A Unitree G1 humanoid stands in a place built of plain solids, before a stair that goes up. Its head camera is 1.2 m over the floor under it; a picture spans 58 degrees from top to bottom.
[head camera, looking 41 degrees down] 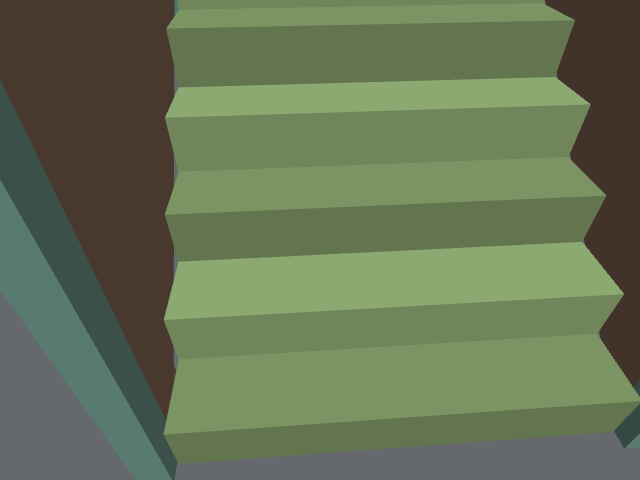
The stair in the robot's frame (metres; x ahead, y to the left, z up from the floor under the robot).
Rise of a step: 0.17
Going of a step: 0.21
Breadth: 1.20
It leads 4 degrees to the left of straight ahead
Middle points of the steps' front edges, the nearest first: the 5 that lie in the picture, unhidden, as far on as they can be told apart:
0.52 -0.22 0.17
0.73 -0.21 0.34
0.94 -0.19 0.51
1.15 -0.18 0.68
1.36 -0.16 0.85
